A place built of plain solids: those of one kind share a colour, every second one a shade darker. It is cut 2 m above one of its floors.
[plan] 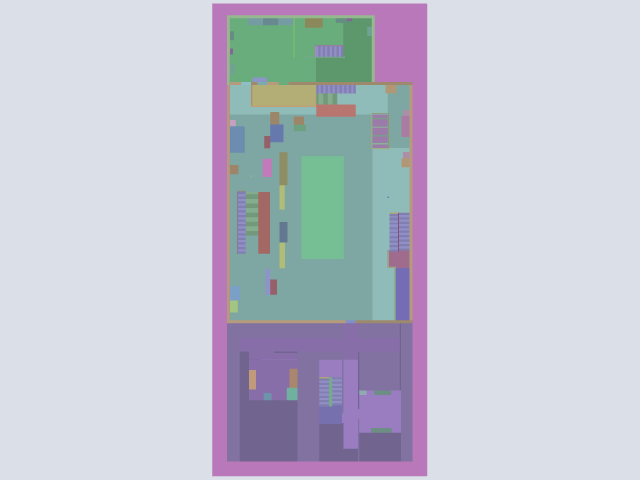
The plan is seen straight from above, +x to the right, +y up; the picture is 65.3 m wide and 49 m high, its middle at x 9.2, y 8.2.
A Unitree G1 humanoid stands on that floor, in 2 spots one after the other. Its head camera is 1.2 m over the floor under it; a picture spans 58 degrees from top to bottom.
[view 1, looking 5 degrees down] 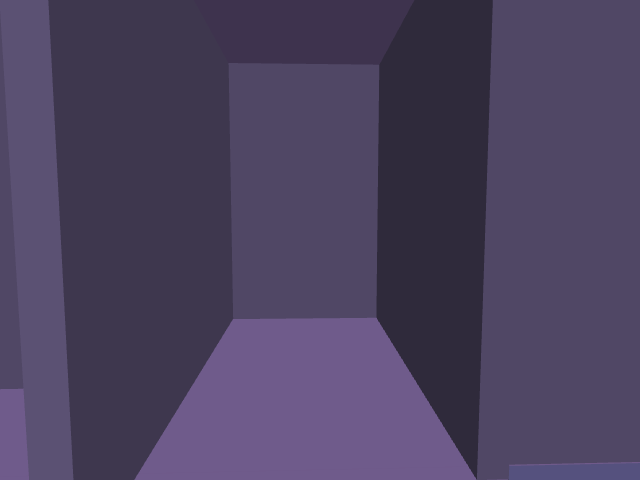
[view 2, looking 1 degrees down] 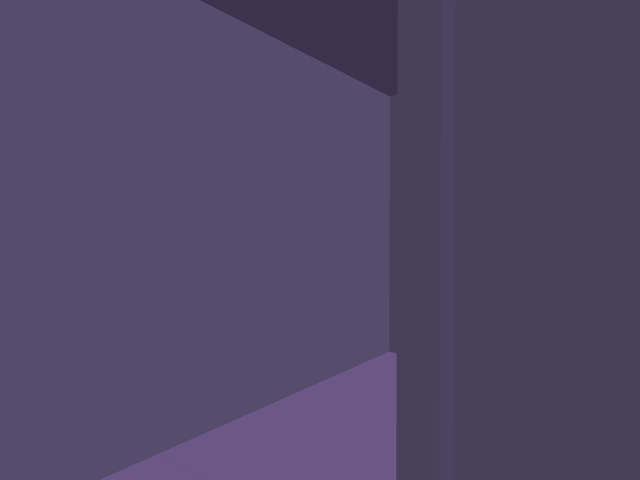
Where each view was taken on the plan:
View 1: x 12.33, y -8.73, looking -92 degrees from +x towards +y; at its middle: wall_house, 4.40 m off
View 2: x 10.95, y -9.28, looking -52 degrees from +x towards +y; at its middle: wall_house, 3.44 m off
